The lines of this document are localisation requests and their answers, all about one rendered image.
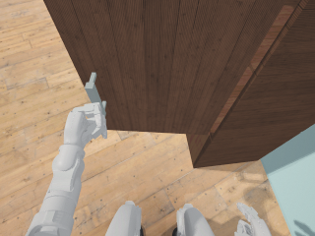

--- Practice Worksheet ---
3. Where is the right robot hand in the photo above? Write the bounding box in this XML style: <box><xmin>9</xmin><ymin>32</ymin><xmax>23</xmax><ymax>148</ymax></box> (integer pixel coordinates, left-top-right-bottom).
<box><xmin>234</xmin><ymin>202</ymin><xmax>272</xmax><ymax>236</ymax></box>

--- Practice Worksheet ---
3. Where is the robot left forearm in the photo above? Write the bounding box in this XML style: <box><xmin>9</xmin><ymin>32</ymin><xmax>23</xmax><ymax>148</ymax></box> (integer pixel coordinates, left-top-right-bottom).
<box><xmin>26</xmin><ymin>144</ymin><xmax>86</xmax><ymax>236</ymax></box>

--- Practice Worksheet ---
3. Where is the left robot hand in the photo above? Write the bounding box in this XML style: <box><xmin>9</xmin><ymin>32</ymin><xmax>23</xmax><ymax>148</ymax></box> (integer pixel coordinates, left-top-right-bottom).
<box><xmin>63</xmin><ymin>102</ymin><xmax>107</xmax><ymax>149</ymax></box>

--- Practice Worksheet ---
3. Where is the robot thigh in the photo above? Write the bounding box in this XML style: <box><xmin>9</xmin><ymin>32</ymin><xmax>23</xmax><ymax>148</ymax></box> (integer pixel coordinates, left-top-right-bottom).
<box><xmin>105</xmin><ymin>204</ymin><xmax>142</xmax><ymax>236</ymax></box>
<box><xmin>176</xmin><ymin>206</ymin><xmax>215</xmax><ymax>236</ymax></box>

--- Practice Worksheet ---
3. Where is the robot left thigh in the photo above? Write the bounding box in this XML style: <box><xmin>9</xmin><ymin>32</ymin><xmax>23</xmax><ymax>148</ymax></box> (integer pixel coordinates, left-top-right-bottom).
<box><xmin>105</xmin><ymin>204</ymin><xmax>142</xmax><ymax>236</ymax></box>

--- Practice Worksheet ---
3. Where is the robot right thigh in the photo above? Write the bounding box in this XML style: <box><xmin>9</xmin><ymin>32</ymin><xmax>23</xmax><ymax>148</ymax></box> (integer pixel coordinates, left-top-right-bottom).
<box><xmin>176</xmin><ymin>206</ymin><xmax>215</xmax><ymax>236</ymax></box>

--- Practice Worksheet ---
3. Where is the handle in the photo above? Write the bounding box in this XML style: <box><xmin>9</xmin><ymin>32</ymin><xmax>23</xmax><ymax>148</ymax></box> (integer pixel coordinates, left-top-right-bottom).
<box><xmin>85</xmin><ymin>72</ymin><xmax>107</xmax><ymax>117</ymax></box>

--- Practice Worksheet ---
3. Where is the cupboard door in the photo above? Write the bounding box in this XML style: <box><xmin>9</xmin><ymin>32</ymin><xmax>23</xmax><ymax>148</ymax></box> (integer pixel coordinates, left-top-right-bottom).
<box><xmin>43</xmin><ymin>0</ymin><xmax>286</xmax><ymax>136</ymax></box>

